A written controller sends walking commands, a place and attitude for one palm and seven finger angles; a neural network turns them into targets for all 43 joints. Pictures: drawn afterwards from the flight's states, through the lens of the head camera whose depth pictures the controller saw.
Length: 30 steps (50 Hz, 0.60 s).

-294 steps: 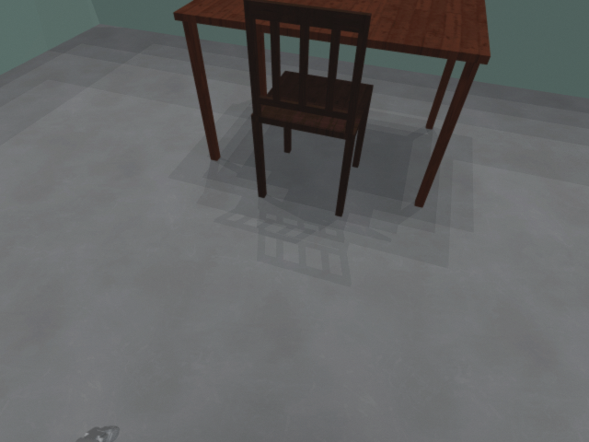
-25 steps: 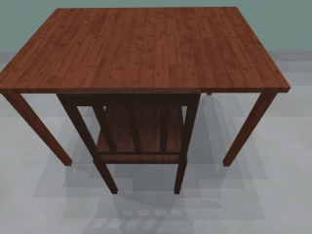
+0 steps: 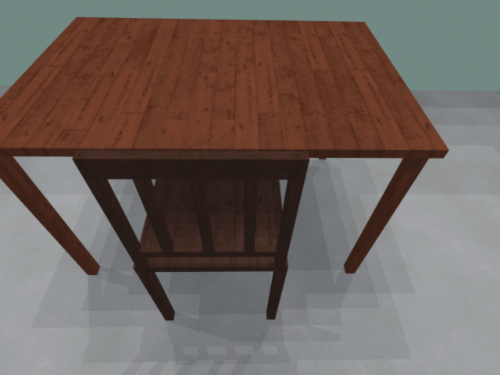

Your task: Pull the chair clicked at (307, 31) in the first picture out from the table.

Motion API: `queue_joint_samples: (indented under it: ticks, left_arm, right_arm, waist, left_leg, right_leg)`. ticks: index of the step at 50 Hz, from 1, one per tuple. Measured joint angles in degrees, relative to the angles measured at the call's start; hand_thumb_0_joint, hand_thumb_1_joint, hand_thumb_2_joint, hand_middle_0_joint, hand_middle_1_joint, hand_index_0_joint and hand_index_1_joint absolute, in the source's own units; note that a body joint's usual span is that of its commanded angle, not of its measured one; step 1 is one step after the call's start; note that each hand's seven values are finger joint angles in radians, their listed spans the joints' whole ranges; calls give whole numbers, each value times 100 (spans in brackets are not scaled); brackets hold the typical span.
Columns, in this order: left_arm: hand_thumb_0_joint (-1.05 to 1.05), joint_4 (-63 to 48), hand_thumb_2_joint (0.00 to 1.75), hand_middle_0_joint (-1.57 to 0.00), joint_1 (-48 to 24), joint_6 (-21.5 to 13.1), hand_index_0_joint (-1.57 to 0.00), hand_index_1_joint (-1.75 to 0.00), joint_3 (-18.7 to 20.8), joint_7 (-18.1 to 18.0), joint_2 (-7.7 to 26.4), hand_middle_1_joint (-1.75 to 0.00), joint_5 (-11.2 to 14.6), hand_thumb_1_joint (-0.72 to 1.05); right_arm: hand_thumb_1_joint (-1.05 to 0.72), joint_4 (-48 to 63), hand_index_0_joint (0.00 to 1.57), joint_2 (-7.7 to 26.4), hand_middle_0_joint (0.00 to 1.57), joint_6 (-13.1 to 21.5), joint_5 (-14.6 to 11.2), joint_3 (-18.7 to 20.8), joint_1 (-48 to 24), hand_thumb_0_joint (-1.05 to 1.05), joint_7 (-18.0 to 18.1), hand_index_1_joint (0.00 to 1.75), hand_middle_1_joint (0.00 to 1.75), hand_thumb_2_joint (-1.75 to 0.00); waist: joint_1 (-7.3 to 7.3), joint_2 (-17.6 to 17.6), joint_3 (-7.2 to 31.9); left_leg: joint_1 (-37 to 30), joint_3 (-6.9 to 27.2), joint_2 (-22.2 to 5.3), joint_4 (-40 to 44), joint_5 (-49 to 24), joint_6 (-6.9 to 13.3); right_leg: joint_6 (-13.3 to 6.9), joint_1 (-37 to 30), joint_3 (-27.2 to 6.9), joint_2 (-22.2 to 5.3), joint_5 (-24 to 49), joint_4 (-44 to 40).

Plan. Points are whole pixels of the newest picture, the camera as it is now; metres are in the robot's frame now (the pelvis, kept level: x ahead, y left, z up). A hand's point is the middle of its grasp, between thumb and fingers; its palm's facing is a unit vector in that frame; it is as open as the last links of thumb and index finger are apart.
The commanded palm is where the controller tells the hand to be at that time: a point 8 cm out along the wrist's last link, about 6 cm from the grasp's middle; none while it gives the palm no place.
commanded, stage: come to a stop and stand still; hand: left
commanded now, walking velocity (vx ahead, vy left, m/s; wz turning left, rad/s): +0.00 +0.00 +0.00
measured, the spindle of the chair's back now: (203, 217) +0.45 +0.13 -0.08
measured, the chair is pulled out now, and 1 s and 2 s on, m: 0.00 0.00 0.00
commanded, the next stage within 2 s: look again from close up in 0.40 s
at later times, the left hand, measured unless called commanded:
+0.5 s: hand out of the picture +0.00 +0.18 -0.17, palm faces +0.02 -0.98 -0.17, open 7.4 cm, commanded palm none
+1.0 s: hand out of the picture +0.01 +0.19 -0.17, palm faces +0.02 -0.98 -0.18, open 7.4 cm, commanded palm none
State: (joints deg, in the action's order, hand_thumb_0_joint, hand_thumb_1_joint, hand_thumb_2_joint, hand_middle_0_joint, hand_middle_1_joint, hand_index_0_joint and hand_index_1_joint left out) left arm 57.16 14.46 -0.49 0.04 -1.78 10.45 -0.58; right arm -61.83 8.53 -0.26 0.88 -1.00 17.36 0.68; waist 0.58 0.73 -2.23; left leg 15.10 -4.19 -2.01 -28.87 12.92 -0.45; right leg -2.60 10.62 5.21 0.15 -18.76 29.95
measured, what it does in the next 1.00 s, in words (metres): stands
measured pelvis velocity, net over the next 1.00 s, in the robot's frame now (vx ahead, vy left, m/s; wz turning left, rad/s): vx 0.02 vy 0.02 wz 0.00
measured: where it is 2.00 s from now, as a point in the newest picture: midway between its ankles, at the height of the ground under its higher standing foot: outside the picture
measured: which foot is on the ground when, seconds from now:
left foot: down 0.00-1.00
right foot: down 0.00-1.00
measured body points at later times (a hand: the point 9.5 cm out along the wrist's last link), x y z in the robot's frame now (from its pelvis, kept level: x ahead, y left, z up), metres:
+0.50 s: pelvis +0.02 +0.01 +0.01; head +0.03 +0.02 +0.46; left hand +0.00 +0.23 -0.16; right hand +0.05 -0.22 -0.15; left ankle +0.03 +0.13 -0.74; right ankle -0.03 -0.08 -0.74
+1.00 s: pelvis +0.02 +0.02 +0.01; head +0.03 +0.02 +0.46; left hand +0.01 +0.24 -0.15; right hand +0.02 -0.20 -0.15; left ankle +0.03 +0.13 -0.74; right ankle -0.03 -0.08 -0.74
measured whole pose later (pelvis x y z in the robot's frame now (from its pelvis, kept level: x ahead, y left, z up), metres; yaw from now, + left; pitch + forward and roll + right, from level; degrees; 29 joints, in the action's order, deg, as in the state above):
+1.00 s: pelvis +0.02 +0.02 +0.01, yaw +0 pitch -1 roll +1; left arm 63.0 18.0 -0.9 -0.9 -1.9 8.6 -0.8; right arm -65.2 8.9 0.8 0.4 -1.2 15.6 1.4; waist -0.6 0.7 -1.4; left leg 9.8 -5.1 -0.3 -23.1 12.2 1.1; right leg -0.7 5.1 4.4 -1.1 -17.0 23.2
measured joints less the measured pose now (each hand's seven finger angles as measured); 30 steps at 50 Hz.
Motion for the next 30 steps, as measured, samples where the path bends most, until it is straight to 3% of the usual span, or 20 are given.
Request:
queue_joint_samples:
  ticks: [30]
  left_arm:
    - [0, 636, 90, -20, 417, -33, -20, -30, -109, 2, -191, -30, -32, 91]
  right_arm:
    - [-92, -203, 20, 115, 20, 110, -54, 8, -397, 1, 85, 30, 30, -90]
  waist:
    - [-164, 28, 76]
  left_leg:
    - [-463, -95, 131, 486, -19, 119]
  right_leg:
    - [162, -494, -86, -94, 128, -602]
